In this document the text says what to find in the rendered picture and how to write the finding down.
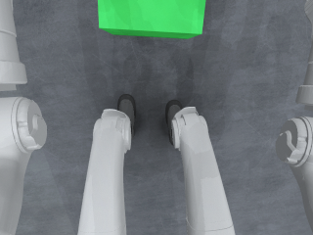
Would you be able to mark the robot left upper arm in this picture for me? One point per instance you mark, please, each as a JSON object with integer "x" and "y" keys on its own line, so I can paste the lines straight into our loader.
{"x": 22, "y": 130}

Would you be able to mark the right robot forearm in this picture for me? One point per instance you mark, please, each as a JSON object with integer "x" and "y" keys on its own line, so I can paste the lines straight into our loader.
{"x": 304, "y": 94}

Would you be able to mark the robot right upper arm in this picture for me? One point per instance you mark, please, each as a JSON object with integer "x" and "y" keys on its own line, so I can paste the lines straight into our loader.
{"x": 294, "y": 146}

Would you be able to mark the left robot forearm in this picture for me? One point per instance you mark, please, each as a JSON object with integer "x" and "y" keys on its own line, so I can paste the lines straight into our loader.
{"x": 12, "y": 71}

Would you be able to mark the carton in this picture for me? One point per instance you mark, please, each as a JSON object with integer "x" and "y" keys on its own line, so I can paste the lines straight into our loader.
{"x": 181, "y": 19}

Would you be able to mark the robot left shin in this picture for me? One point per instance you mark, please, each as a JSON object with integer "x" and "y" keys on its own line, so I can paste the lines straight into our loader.
{"x": 109, "y": 112}

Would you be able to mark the left robot foot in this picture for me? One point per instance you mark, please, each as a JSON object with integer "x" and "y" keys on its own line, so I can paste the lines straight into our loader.
{"x": 126, "y": 104}

